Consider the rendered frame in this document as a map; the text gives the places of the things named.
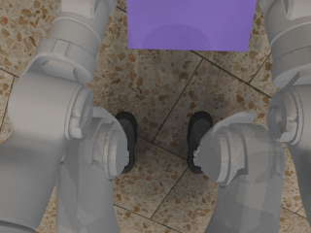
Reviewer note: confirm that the left robot foot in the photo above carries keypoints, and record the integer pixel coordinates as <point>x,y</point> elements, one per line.
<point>129,126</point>

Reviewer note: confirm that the right robot foot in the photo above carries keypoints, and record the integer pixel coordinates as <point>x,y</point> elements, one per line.
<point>200,122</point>

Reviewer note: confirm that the right robot upper arm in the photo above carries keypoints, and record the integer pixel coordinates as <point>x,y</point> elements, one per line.
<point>288,121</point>

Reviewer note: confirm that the left robot upper arm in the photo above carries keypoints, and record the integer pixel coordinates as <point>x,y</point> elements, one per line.
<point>46,112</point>

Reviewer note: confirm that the left robot forearm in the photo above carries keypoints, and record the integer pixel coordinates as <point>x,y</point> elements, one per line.
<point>72,45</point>

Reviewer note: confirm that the right robot forearm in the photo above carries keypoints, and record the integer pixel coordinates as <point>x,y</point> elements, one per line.
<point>287,24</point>

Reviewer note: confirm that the carton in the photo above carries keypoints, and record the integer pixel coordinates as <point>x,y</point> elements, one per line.
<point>214,25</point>

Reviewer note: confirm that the robot foot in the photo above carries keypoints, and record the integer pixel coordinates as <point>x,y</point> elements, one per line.
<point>200,122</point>
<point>129,126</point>

